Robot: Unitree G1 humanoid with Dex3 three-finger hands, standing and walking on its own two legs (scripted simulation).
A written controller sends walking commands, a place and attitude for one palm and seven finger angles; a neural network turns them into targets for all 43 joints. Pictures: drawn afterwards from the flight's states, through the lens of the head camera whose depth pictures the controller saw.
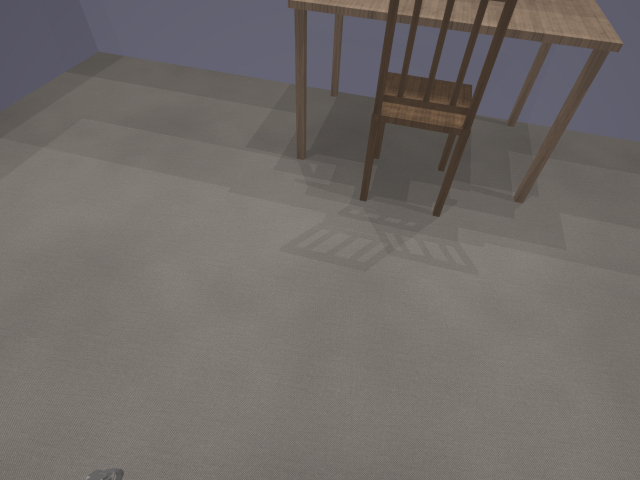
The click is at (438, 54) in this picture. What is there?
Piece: chair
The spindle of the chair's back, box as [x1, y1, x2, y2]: [423, 0, 454, 101]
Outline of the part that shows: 454,0 447,1 423,100 428,101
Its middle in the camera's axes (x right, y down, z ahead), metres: +0.39 -0.63 +1.30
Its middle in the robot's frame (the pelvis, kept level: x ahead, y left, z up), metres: +1.41 -0.33 -0.05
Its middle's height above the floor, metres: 0.72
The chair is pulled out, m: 0.00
